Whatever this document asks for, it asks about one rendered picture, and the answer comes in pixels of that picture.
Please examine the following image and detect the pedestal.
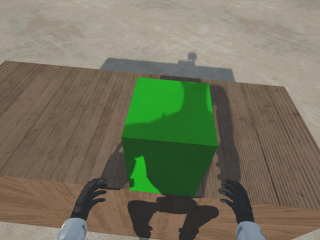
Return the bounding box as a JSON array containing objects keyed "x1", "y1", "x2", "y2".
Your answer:
[{"x1": 0, "y1": 60, "x2": 320, "y2": 240}]

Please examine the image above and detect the carton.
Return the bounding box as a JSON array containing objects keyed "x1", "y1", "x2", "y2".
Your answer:
[{"x1": 121, "y1": 77, "x2": 218, "y2": 197}]

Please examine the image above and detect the robot left hand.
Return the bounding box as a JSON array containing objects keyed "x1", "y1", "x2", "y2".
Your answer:
[{"x1": 70, "y1": 178, "x2": 107, "y2": 221}]

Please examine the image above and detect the robot right hand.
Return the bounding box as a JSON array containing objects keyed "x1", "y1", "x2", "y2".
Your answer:
[{"x1": 220, "y1": 179, "x2": 255, "y2": 225}]

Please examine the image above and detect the robot right forearm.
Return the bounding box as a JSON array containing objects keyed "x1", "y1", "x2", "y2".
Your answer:
[{"x1": 236, "y1": 221, "x2": 266, "y2": 240}]

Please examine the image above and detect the robot left forearm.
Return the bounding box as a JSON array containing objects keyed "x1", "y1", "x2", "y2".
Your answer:
[{"x1": 55, "y1": 217, "x2": 87, "y2": 240}]

